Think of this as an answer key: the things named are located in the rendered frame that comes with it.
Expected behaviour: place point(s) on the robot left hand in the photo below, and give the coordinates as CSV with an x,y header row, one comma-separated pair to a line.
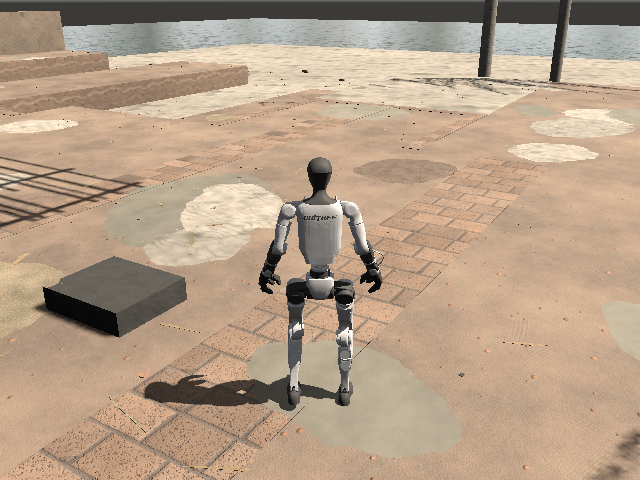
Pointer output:
x,y
264,280

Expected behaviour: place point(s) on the left robot forearm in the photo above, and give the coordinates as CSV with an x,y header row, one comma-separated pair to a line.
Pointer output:
x,y
270,262

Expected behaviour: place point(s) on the robot right hand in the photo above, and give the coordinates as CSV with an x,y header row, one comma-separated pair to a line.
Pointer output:
x,y
369,278

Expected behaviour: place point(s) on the right robot shin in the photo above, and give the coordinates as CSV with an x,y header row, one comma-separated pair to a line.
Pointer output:
x,y
345,361

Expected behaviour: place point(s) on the robot left upper arm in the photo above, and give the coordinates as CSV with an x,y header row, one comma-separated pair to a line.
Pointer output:
x,y
287,212

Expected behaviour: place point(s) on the right robot forearm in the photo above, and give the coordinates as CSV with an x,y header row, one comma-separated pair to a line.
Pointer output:
x,y
370,261

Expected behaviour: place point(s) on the robot right upper arm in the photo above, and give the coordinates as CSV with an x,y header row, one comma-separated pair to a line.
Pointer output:
x,y
351,210

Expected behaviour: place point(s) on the robot head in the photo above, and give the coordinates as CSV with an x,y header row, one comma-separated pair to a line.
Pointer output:
x,y
319,172

